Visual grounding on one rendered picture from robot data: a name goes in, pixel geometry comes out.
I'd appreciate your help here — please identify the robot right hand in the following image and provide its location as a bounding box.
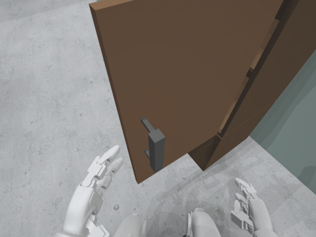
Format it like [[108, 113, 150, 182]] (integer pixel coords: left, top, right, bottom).
[[231, 177, 273, 235]]

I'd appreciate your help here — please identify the right robot thigh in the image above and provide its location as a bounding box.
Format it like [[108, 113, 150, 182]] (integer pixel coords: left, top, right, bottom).
[[186, 211, 221, 237]]

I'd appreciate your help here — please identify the left robot thigh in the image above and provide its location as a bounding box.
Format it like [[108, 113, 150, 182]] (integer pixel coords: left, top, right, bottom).
[[113, 215, 147, 237]]

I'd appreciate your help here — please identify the robot thigh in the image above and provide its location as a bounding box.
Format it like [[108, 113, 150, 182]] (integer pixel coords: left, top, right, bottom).
[[113, 215, 147, 237], [186, 211, 221, 237]]

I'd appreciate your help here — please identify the robot left hand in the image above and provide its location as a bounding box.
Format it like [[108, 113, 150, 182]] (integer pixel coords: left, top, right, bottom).
[[62, 145, 123, 237]]

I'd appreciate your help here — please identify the handle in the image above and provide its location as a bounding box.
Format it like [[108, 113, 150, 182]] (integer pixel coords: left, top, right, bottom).
[[141, 117, 165, 173]]

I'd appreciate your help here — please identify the cupboard door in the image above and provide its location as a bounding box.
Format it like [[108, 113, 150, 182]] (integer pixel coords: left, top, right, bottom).
[[89, 0, 283, 184]]

